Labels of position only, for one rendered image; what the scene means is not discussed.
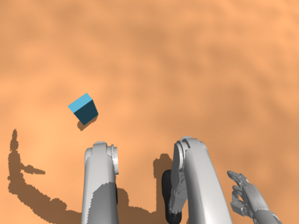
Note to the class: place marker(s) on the right robot foot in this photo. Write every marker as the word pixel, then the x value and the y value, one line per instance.
pixel 166 192

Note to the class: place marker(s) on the right robot hand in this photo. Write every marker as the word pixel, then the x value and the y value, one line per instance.
pixel 252 202

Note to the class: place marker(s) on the right robot arm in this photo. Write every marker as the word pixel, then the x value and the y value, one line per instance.
pixel 265 217

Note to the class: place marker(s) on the carton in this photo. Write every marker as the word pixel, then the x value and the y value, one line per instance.
pixel 84 109

